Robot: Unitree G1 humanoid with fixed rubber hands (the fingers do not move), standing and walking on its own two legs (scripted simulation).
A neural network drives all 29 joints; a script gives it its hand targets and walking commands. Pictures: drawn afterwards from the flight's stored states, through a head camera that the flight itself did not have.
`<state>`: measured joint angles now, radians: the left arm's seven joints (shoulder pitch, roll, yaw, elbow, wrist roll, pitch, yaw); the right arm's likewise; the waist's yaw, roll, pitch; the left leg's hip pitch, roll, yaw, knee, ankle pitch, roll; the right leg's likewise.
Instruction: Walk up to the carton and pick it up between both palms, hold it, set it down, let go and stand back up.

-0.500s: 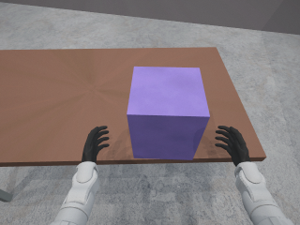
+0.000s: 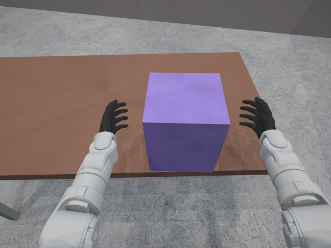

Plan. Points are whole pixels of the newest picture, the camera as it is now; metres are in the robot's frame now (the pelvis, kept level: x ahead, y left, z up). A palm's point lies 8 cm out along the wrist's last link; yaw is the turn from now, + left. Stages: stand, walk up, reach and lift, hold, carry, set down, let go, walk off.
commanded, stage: reach and lift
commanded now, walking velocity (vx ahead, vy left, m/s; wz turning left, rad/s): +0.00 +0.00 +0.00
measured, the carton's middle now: (182, 124) +0.48 -0.04 -0.02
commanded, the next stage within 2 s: none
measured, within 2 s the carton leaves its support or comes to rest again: neither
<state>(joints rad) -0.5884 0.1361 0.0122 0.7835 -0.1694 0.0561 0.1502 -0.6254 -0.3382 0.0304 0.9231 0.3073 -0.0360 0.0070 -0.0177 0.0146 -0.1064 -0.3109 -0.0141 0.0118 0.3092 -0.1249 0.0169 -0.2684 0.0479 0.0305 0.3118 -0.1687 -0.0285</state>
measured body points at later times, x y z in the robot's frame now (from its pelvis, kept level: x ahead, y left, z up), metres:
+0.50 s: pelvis +0.00 +0.00 +0.00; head +0.05 -0.02 +0.45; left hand +0.46 +0.17 +0.13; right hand +0.46 -0.23 +0.13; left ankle +0.01 +0.11 -0.75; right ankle -0.02 -0.10 -0.75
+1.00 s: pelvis +0.01 -0.01 +0.00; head +0.08 -0.02 +0.45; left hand +0.49 +0.16 +0.13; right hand +0.48 -0.23 +0.12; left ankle +0.01 +0.11 -0.75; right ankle -0.02 -0.10 -0.75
